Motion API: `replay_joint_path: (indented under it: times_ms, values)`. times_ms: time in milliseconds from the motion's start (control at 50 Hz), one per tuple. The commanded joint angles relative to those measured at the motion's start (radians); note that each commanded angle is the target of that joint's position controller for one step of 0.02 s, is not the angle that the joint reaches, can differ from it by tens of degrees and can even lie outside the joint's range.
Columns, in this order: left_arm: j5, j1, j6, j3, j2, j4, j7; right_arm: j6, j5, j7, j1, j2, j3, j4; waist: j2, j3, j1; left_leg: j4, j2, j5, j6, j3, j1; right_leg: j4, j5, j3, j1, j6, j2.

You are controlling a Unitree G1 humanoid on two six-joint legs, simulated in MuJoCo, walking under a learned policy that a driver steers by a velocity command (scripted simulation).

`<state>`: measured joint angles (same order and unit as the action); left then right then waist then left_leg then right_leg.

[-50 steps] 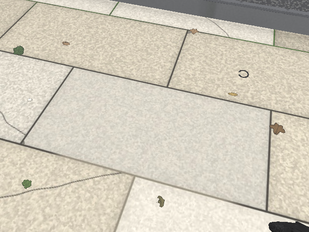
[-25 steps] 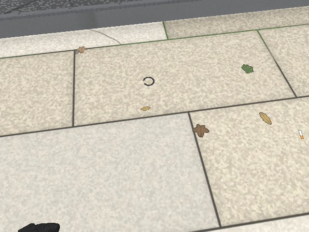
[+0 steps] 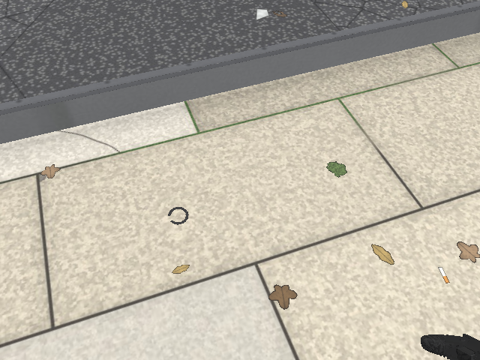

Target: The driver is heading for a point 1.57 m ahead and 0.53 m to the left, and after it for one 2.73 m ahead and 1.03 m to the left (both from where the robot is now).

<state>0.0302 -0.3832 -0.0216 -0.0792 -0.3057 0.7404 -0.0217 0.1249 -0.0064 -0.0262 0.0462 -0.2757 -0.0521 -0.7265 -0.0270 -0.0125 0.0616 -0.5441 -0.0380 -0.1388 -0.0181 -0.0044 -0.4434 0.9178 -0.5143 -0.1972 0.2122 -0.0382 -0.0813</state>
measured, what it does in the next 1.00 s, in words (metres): walks ahead: right foot, then left foot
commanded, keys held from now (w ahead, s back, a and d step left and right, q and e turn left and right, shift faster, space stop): w+e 0.16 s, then w+q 0.84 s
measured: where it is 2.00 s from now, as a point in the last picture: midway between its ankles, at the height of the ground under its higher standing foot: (217, 203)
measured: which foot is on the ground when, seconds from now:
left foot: down 0.00-0.44, up 0.46-0.92, down 0.94-1.00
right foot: up 0.00-0.42, down 0.44-0.94, up 0.96-1.00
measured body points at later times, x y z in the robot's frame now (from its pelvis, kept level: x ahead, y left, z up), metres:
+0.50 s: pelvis +0.26 -0.06 +0.00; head +0.30 -0.07 +0.45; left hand +0.51 +0.16 -0.06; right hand +0.22 -0.34 -0.13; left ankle +0.11 +0.11 -0.66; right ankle +0.33 -0.17 -0.72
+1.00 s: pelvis +0.52 +0.00 -0.01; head +0.56 +0.02 +0.44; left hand +0.52 +0.29 -0.13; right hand +0.76 -0.23 -0.10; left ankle +0.60 +0.09 -0.72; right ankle +0.37 -0.18 -0.65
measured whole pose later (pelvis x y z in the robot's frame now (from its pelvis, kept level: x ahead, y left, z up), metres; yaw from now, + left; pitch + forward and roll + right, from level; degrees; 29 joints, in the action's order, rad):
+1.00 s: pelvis +0.52 +0.00 -0.01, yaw +13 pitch +1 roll -1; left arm 0.02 -0.28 -0.07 -0.08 -0.30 0.82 -0.01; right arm 0.03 0.02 -0.05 0.10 -0.30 -0.07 -0.71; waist 0.01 -0.07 0.03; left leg -0.68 -0.03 -0.20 -0.11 0.05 -0.51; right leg 1.02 -0.51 0.08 0.16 0.05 0.07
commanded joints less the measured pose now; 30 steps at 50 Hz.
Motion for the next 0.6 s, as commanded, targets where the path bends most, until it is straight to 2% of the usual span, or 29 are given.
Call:
replay_joint_path:
  times_ms: [20, 40, 60, 80, 100, 160, 200, 240, 280, 320, 360, 380, 400, 420, 440, 460, 480, 500, 520, 540, 560, 600]
  values:
    - [0.005, 0.038, -0.017, -0.023, -0.155, -0.105, 0.000, -0.017, 0.008, 0.012, 0.214, -0.132, -0.046, 0.012, 0.150, 0.116, -0.141, 0.260, 0.398, -0.363, -0.174, -0.554, 0.592, 0.394, 0.059, 0.042, 0.582, 0.024, 0.107]
    - [-0.005, 0.082, -0.014, -0.024, -0.143, -0.116, 0.002, -0.023, 0.000, 0.013, 0.170, -0.113, -0.038, 0.010, 0.112, 0.045, -0.121, 0.286, 0.354, -0.243, -0.160, -0.438, 0.467, 0.352, 0.116, 0.058, 0.551, 0.026, 0.137]
    - [-0.010, 0.097, -0.010, -0.027, -0.128, -0.121, 0.006, -0.023, -0.006, 0.016, 0.145, -0.092, -0.030, 0.004, 0.122, 0.011, -0.099, 0.310, 0.321, -0.157, -0.149, -0.352, 0.390, 0.303, 0.155, 0.057, 0.517, 0.023, 0.167]
    - [-0.004, 0.086, -0.004, -0.024, -0.105, -0.122, 0.011, -0.021, -0.009, 0.018, 0.135, -0.091, -0.029, -0.002, 0.143, -0.002, -0.082, 0.336, 0.299, -0.106, -0.143, -0.286, 0.338, 0.276, 0.177, 0.067, 0.474, 0.022, 0.185]
    - [0.000, 0.082, 0.001, -0.020, -0.080, -0.124, 0.014, -0.016, -0.005, 0.018, 0.136, -0.092, -0.031, -0.009, 0.147, -0.004, -0.077, 0.358, 0.293, -0.064, -0.150, -0.238, 0.316, 0.257, 0.190, 0.081, 0.462, 0.024, 0.192]
    - [-0.006, 0.125, 0.008, -0.011, -0.051, -0.152, 0.017, -0.006, 0.000, 0.020, 0.150, -0.132, -0.045, -0.031, 0.112, -0.014, -0.076, 0.398, 0.308, 0.063, -0.179, -0.134, 0.323, 0.166, 0.274, 0.089, 0.507, 0.040, 0.207]
    - [-0.013, 0.158, -0.002, 0.001, -0.027, -0.156, 0.020, -0.006, 0.001, 0.015, 0.183, -0.141, -0.045, -0.054, 0.082, -0.010, -0.087, 0.407, 0.291, 0.133, -0.190, -0.085, 0.330, 0.046, 0.360, 0.085, 0.487, 0.039, 0.195]
    - [-0.019, 0.224, -0.017, 0.013, -0.011, -0.170, 0.032, -0.015, 0.016, 0.011, 0.190, -0.152, -0.043, -0.069, 0.080, -0.030, -0.095, 0.412, 0.260, 0.176, -0.183, -0.033, 0.325, -0.108, 0.449, 0.132, 0.447, 0.033, 0.184]
    - [-0.022, 0.310, -0.034, 0.021, -0.002, -0.186, 0.046, -0.027, 0.032, 0.010, 0.228, -0.172, -0.044, -0.084, 0.073, -0.052, -0.125, 0.407, 0.248, 0.180, -0.177, -0.018, 0.323, -0.230, 0.502, 0.187, 0.398, 0.035, 0.167]
    - [-0.014, 0.371, -0.045, 0.021, -0.011, -0.204, 0.057, -0.038, 0.039, 0.010, 0.279, -0.197, -0.048, -0.104, 0.080, -0.064, -0.142, 0.385, 0.273, 0.196, -0.174, -0.046, 0.365, -0.306, 0.490, 0.195, 0.375, 0.036, 0.149]
    - [-0.009, 0.382, -0.053, 0.012, -0.041, -0.212, 0.063, -0.050, 0.043, 0.013, 0.299, -0.217, -0.053, -0.119, 0.105, -0.057, -0.125, 0.339, 0.302, 0.233, -0.158, -0.075, 0.420, -0.370, 0.437, 0.187, 0.339, 0.022, 0.131]
    - [-0.009, 0.353, -0.056, 0.004, -0.061, -0.206, 0.062, -0.056, 0.045, 0.015, 0.300, -0.223, -0.054, -0.125, 0.119, -0.039, -0.099, 0.301, 0.308, 0.282, -0.146, -0.084, 0.432, -0.399, 0.414, 0.191, 0.279, 0.010, 0.118]
    - [-0.013, 0.274, -0.059, -0.011, -0.087, -0.184, 0.058, -0.060, 0.048, 0.018, 0.286, -0.224, -0.052, -0.127, 0.122, 0.008, -0.041, 0.208, 0.287, 0.403, -0.123, -0.061, 0.415, -0.447, 0.427, 0.210, 0.140, -0.012, 0.095]
    - [-0.021, 0.136, -0.058, -0.037, -0.134, -0.141, 0.048, -0.060, 0.043, 0.019, 0.293, -0.195, -0.041, -0.129, 0.111, 0.105, 0.028, 0.038, 0.235, 0.459, -0.091, -0.023, 0.349, -0.451, 0.450, 0.214, -0.088, -0.040, 0.090]
    - [-0.041, -0.045, -0.053, -0.060, -0.212, -0.114, 0.032, -0.054, 0.014, 0.019, 0.286, -0.124, -0.012, -0.098, 0.013, 0.269, 0.100, -0.269, 0.174, 0.191, -0.044, 0.018, 0.143, -0.398, 0.493, 0.024, -0.398, -0.104, 0.286]
    - [-0.050, -0.065, -0.045, -0.067, -0.280, -0.108, 0.028, -0.037, 0.018, 0.015, 0.406, -0.013, 0.022, -0.077, -0.255, 0.417, 0.031, -0.595, 0.029, -0.434, 0.011, 0.000, -0.190, -0.494, 0.334, -0.403, -0.650, -0.248, 0.526]
    - [-0.048, -0.063, -0.044, -0.044, -0.180, -0.110, 0.030, -0.030, 0.046, 0.014, 0.350, -0.128, -0.008, -0.094, -0.152, 0.381, 0.073, -0.716, 0.064, -0.450, 0.010, -0.110, -0.280, -0.566, 0.212, -0.447, -0.580, -0.239, 0.501]
    - [-0.036, -0.008, -0.048, -0.028, -0.139, -0.101, 0.030, -0.029, 0.061, 0.013, 0.272, -0.164, -0.023, -0.065, -0.136, 0.221, 0.060, -0.737, 0.103, -0.371, 0.002, -0.093, -0.346, -0.588, 0.233, -0.290, -0.467, -0.201, 0.466]
    - [-0.032, 0.053, -0.053, -0.016, -0.104, -0.096, 0.031, -0.033, 0.052, 0.017, 0.238, -0.152, -0.023, -0.062, -0.093, 0.149, 0.029, -0.706, 0.140, -0.287, 0.005, -0.077, -0.324, -0.618, 0.285, -0.185, -0.348, -0.179, 0.422]
    - [-0.033, 0.107, -0.058, -0.008, -0.072, -0.092, 0.035, -0.042, 0.038, 0.019, 0.226, -0.144, -0.027, -0.061, -0.094, 0.088, -0.003, -0.662, 0.163, -0.227, 0.010, -0.077, -0.291, -0.658, 0.335, -0.101, -0.244, -0.167, 0.387]
    - [-0.039, 0.142, -0.067, -0.005, -0.054, -0.087, 0.036, -0.057, 0.038, 0.019, 0.250, -0.127, -0.028, -0.068, -0.109, 0.062, -0.037, -0.639, 0.182, -0.182, 0.016, -0.087, -0.227, -0.698, 0.375, -0.033, -0.165, -0.157, 0.366]
    - [-0.041, 0.177, -0.085, -0.010, -0.050, -0.069, 0.034, -0.082, 0.041, 0.020, 0.259, -0.080, -0.022, -0.067, -0.080, 0.028, -0.069, -0.610, 0.189, -0.142, 0.029, -0.083, -0.189, -0.757, 0.449, 0.052, -0.088, -0.163, 0.365]
Velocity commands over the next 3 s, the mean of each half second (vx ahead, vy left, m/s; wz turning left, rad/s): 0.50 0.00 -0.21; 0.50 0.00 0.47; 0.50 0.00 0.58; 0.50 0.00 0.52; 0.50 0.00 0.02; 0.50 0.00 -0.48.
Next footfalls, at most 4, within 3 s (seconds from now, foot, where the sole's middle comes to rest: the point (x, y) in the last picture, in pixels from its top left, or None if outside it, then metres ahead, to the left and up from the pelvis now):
0.44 right None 0.37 -0.18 -0.76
0.94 left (231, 300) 0.64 0.10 -0.76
1.42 right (267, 209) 0.97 0.00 -0.76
1.90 left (167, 194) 1.01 0.34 -0.76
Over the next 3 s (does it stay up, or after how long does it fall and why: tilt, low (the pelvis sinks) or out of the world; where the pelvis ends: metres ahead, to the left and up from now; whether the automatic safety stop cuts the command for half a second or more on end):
stays up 1.41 0.63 0.06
